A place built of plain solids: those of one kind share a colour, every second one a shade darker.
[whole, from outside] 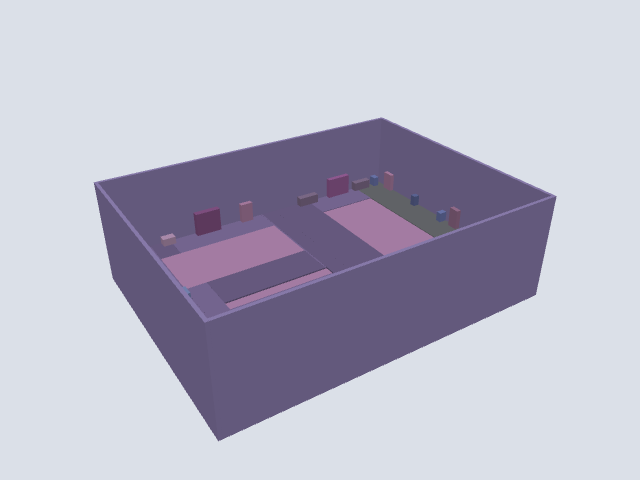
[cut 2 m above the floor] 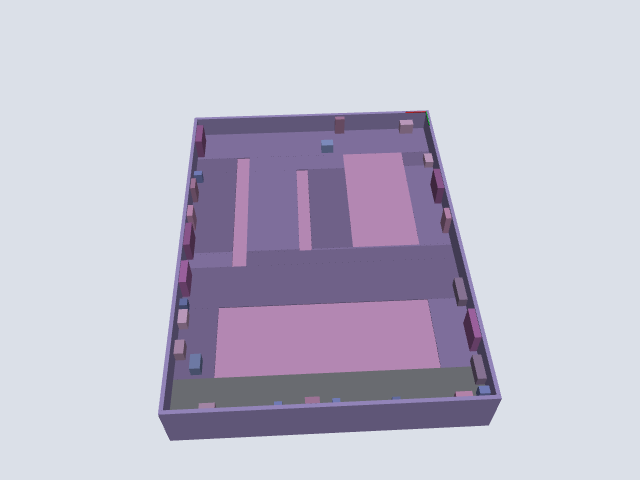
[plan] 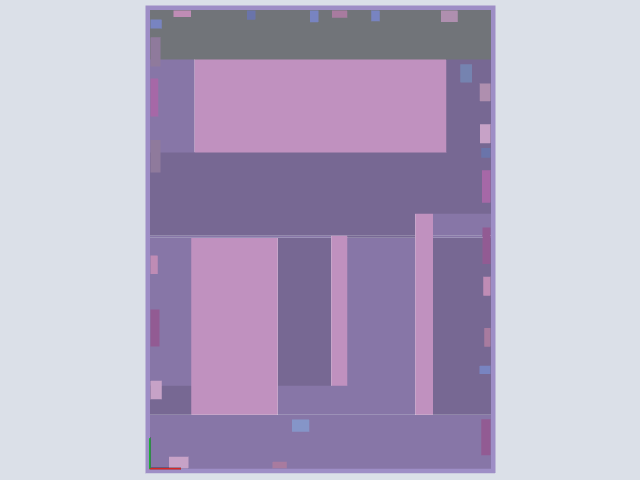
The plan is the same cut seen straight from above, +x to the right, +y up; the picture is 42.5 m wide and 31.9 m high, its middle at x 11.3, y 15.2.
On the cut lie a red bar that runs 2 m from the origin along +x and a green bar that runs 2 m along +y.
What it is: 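A vehicle workshop, tram depot or goods shed with inspection pits, wash bays, truck wells or a traverser pit in its floor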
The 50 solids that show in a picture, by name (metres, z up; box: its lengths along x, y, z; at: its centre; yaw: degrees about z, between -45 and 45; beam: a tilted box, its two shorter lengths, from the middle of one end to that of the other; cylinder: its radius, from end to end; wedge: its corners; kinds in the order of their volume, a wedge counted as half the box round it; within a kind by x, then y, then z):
{
 "floor_1": {"box": [2.75, 1.92, 2.4], "at": [1.38, 4.55, -1.2]},
 "floor_2": {"box": [2.75, 9.83, 2.4], "at": [1.38, 10.43, -1.2]},
 "floor_3": {"box": [2.95, 6.17, 2.4], "at": [1.48, 24.11, -1.2]},
 "floor_4": {"box": [12.04, 0.15, 2.4], "at": [6.02, 15.41, -1.2]},
 "floor_5": {"box": [17.62, 1.46, 2.4], "at": [8.81, 16.22, -1.2]},
 "floor_6": {"box": [3.54, 9.83, 2.4], "at": [10.27, 10.43, -1.2]},
 "floor_7": {"box": [22.67, 3.58, 2.4], "at": [11.34, 1.79, -1.2]},
 "floor_8": {"box": [22.67, 4.07, 2.4], "at": [11.34, 18.98, -1.2]},
 "floor_9": {"box": [9.12, 1.92, 2.4], "at": [13.06, 4.55, -1.2]},
 "floor_10": {"box": [4.51, 9.83, 2.4], "at": [15.37, 10.43, -1.2]},
 "floor_11": {"box": [4.51, 0.15, 2.4], "at": [15.37, 15.41, -1.2]},
 "floor_12": {"box": [3.86, 1.92, 2.4], "at": [20.74, 4.55, -1.2]},
 "floor_13": {"box": [3.86, 9.83, 2.4], "at": [20.74, 10.43, -1.2]},
 "floor_14": {"box": [3.86, 0.15, 2.4], "at": [20.74, 15.41, -1.2]},
 "floor_15": {"box": [3.86, 1.46, 2.4], "at": [20.74, 16.22, -1.2]},
 "floor_16": {"box": [2.98, 6.17, 2.4], "at": [21.18, 24.11, -1.2]},
 "bay_floor_1": {"box": [5.75, 11.76, 2.4], "at": [5.62, 9.46, -1.2]},
 "bay_floor_2": {"box": [16.74, 6.17, 2.34], "at": [11.32, 24.11, -1.23]},
 "bay_floor_3": {"box": [1.07, 9.98, 2.28], "at": [12.57, 10.5, -1.26]},
 "bay_floor_4": {"box": [1.19, 13.36, 2.3], "at": [18.21, 10.27, -1.25]},
 "wall_1": {"box": [0.3, 30.48, 9.84], "at": [-0.15, 15.24, 2.52]},
 "wall_2": {"box": [23.27, 0.3, 9.84], "at": [11.34, -0.15, 2.52]},
 "wall_3": {"box": [23.27, 0.3, 9.84], "at": [11.34, 30.63, 2.52]},
 "wall_4": {"box": [0.3, 30.48, 9.84], "at": [22.82, 15.24, 2.52]},
 "rack_1": {"box": [0.52, 2.53, 2.12], "at": [0.29, 24.66, 1.01]},
 "rack_2": {"box": [0.6, 2.47, 2.33], "at": [0.33, 9.36, 1.11]},
 "rack_3": {"box": [0.62, 2.4, 2.37], "at": [22.33, 2.09, 1.14]},
 "rack_4": {"box": [0.58, 2.16, 2.08], "at": [22.35, 18.75, 0.99]},
 "rack_5": {"box": [0.54, 2.42, 2.12], "at": [22.37, 14.82, 1.01]},
 "cupboard_1": {"box": [0.49, 1.23, 1.99], "at": [0.28, 13.55, 0.94]},
 "cupboard_2": {"box": [1.17, 0.43, 1.88], "at": [2.15, 30.23, 0.89]},
 "cupboard_3": {"box": [0.94, 0.44, 1.88], "at": [8.62, 0.25, 0.89]},
 "cupboard_4": {"box": [1.02, 0.48, 2.0], "at": [12.6, 30.21, 0.95]},
 "cupboard_5": {"box": [0.49, 1.27, 1.97], "at": [22.39, 12.12, 0.94]},
 "cupboard_6": {"box": [0.43, 1.25, 1.89], "at": [22.43, 8.72, 0.9]},
 "crates_1": {"box": [0.76, 1.22, 0.77], "at": [0.41, 5.23, 0.34]},
 "crates_2": {"box": [1.29, 0.76, 1.19], "at": [1.92, 0.41, 0.55]},
 "crates_3": {"box": [1.11, 0.77, 1.2], "at": [19.89, 30.07, 0.55]},
 "crates_4": {"box": [0.72, 1.18, 1.04], "at": [22.28, 25.01, 0.47]},
 "crates_5": {"box": [0.7, 1.27, 0.96], "at": [22.29, 22.27, 0.43]},
 "bench_1": {"box": [0.67, 1.95, 0.96], "at": [0.36, 27.7, 0.43]},
 "bench_2": {"box": [0.68, 2.16, 0.96], "at": [0.37, 20.76, 0.43]},
 "bin_1": {"box": [0.76, 0.59, 1.03], "at": [0.41, 29.55, 0.47]},
 "bin_2": {"box": [0.58, 0.62, 1.12], "at": [6.73, 30.14, 0.51]},
 "bin_3": {"box": [0.56, 0.78, 1.01], "at": [10.92, 30.06, 0.46]},
 "bin_4": {"box": [0.57, 0.72, 1.04], "at": [14.98, 30.09, 0.47]},
 "bin_5": {"box": [0.74, 0.56, 1.07], "at": [22.27, 6.57, 0.48]},
 "bin_6": {"box": [0.62, 0.65, 1.02], "at": [22.33, 20.98, 0.46]},
 "stack_1": {"box": [1.15, 0.82, 1.03], "at": [10.02, 2.87, 0.47]},
 "stack_2": {"box": [0.79, 1.22, 1.01], "at": [21.02, 26.27, 0.46]}
}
